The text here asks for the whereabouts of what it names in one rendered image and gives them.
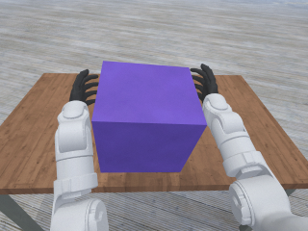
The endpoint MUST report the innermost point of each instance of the robot left upper arm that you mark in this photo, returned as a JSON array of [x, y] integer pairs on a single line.
[[82, 215]]

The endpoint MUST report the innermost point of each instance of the robot left forearm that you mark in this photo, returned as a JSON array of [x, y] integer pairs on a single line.
[[73, 154]]

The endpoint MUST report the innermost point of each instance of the robot left hand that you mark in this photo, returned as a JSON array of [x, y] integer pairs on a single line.
[[79, 87]]

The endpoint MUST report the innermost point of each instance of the robot right upper arm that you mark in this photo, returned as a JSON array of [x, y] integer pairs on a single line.
[[260, 203]]

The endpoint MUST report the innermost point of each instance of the robot right forearm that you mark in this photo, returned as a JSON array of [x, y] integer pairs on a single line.
[[240, 158]]

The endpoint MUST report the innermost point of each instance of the carton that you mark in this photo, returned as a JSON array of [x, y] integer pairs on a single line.
[[146, 117]]

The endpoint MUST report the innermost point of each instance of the table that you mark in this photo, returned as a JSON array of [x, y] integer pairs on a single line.
[[28, 156]]

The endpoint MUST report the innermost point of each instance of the robot right hand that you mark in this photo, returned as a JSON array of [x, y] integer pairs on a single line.
[[209, 81]]

